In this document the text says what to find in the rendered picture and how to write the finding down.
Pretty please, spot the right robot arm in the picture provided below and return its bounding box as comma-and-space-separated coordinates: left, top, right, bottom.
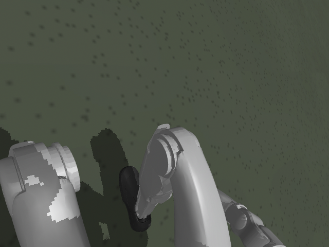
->
225, 203, 286, 247

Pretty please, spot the right robot hand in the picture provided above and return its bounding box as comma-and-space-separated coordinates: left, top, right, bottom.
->
217, 189, 237, 213

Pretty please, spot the right robot foot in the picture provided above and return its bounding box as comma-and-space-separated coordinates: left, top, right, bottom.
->
119, 166, 151, 232

